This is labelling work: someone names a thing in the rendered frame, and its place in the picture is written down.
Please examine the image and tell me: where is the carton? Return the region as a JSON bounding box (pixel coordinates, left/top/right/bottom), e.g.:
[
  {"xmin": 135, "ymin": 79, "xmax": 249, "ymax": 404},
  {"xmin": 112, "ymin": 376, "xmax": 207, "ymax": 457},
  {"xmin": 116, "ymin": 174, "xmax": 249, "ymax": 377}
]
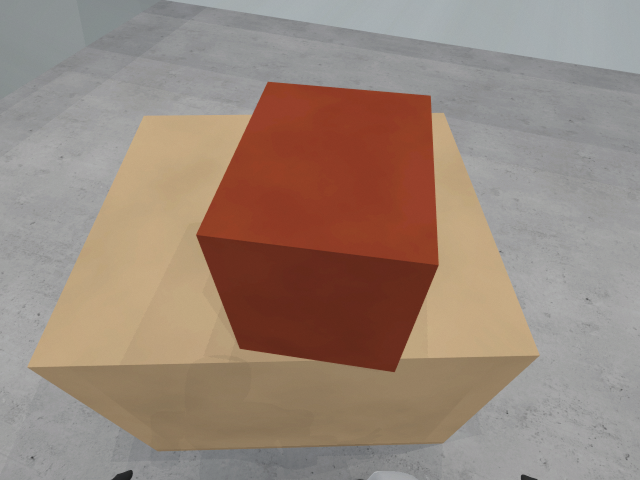
[{"xmin": 196, "ymin": 82, "xmax": 439, "ymax": 372}]

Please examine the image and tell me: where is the pedestal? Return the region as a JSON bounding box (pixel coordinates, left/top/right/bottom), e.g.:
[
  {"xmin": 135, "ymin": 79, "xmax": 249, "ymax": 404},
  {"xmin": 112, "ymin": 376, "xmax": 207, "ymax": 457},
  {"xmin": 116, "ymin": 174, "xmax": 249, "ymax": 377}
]
[{"xmin": 27, "ymin": 113, "xmax": 540, "ymax": 451}]

